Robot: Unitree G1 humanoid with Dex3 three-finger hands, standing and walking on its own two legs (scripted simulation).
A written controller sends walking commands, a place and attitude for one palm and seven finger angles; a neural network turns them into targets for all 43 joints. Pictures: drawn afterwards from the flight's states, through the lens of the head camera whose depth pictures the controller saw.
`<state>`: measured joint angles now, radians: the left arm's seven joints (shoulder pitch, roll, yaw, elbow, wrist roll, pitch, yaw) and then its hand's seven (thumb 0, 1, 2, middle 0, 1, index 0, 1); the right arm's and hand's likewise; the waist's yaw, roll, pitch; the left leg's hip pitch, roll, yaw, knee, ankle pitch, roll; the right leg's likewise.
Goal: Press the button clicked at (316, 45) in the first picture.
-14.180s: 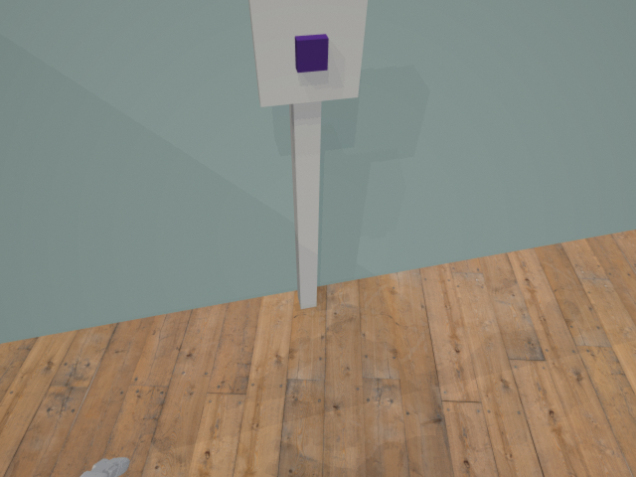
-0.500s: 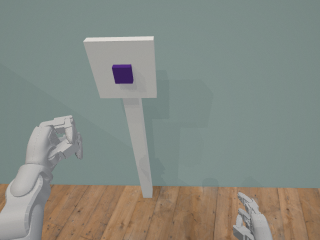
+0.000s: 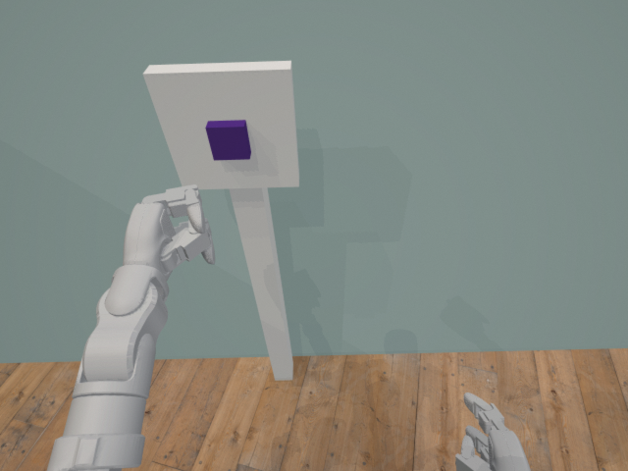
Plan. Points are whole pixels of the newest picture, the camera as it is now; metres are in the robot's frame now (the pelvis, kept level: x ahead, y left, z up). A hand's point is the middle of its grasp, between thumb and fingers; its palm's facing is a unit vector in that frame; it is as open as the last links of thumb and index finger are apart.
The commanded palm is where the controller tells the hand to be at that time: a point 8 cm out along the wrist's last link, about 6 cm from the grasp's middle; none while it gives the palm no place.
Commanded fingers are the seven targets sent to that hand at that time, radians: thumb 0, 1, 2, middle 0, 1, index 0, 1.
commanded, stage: aim a knuckle at the button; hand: left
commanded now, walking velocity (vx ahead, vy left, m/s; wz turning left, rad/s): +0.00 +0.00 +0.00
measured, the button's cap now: (229, 139) +0.53 +0.18 +0.17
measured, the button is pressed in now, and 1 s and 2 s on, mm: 0 0 0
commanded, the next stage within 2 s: press the button with the knuckle in 1.60 s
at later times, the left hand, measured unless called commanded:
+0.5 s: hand (238, 198) +0.42 +0.14 +0.15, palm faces +0.11 -0.99 -0.02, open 3.1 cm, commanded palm +0.41 +0.19 +0.15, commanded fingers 0.00 0.90 0.90 -1.30 -1.50 -1.30 -1.50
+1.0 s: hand (237, 192) +0.44 +0.15 +0.14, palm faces +0.13 -0.99 -0.02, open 3.2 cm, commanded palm +0.41 +0.20 +0.14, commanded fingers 0.00 0.90 0.90 -1.30 -1.50 -1.30 -1.50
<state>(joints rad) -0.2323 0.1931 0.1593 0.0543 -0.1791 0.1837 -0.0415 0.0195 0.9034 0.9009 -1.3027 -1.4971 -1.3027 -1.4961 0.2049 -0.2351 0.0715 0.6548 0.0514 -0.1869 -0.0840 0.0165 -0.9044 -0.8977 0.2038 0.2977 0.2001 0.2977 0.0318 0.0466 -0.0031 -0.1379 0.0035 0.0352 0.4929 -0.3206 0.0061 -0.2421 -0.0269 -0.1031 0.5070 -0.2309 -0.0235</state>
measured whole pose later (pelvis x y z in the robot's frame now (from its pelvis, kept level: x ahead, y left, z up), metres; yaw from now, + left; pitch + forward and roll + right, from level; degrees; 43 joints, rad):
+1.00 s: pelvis -0.01 -0.01 +0.00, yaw -2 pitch +4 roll +0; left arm -0.67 0.27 0.29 0.78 -0.11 -0.16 -0.01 0.02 0.90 0.90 -1.30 -1.50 -1.30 -1.50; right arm 0.35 -0.26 0.02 0.69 0.04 -0.10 -0.05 0.01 -0.91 -0.90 0.20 0.30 0.20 0.30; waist -0.05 0.03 -0.01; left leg -0.28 0.03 0.07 0.53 -0.32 0.00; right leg -0.38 0.00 -0.07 0.52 -0.20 -0.04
